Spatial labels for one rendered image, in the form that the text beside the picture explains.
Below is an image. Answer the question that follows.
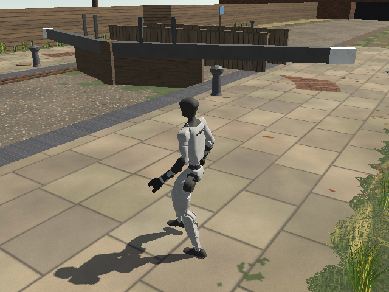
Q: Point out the right robot forearm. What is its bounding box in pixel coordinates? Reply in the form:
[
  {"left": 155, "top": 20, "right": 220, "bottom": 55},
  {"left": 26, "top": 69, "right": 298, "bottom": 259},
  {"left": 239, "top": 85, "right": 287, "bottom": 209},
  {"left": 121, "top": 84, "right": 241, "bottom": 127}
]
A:
[{"left": 202, "top": 143, "right": 214, "bottom": 161}]

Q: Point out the right robot upper arm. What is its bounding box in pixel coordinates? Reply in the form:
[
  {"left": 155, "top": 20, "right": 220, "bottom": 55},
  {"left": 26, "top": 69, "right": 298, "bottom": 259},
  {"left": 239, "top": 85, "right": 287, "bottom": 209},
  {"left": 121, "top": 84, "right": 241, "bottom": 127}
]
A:
[{"left": 197, "top": 117, "right": 215, "bottom": 147}]

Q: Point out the robot torso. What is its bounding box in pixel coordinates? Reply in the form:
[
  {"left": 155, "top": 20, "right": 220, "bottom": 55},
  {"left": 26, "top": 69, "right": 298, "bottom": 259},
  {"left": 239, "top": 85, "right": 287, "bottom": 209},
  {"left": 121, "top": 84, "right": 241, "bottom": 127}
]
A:
[{"left": 182, "top": 118, "right": 205, "bottom": 183}]

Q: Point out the left robot hand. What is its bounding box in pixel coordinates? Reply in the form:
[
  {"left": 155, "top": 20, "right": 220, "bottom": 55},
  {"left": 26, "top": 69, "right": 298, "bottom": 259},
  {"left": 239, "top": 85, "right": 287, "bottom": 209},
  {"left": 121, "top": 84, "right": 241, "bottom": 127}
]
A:
[{"left": 148, "top": 178, "right": 163, "bottom": 193}]

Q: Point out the left robot upper arm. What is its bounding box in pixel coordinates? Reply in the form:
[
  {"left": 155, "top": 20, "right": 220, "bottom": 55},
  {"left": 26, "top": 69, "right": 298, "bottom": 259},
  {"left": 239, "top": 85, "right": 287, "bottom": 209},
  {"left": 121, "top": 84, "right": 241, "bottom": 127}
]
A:
[{"left": 177, "top": 128, "right": 190, "bottom": 166}]

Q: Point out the left robot forearm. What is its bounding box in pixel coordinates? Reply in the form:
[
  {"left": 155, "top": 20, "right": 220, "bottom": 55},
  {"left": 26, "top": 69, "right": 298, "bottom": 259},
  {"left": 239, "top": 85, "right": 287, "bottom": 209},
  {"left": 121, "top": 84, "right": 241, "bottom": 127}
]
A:
[{"left": 159, "top": 158, "right": 185, "bottom": 183}]

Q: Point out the robot right shin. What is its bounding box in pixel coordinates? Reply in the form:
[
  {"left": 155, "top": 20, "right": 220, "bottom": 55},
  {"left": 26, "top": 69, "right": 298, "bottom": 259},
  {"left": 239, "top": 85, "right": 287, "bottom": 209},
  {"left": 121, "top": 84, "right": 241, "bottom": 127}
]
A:
[{"left": 171, "top": 189, "right": 182, "bottom": 223}]

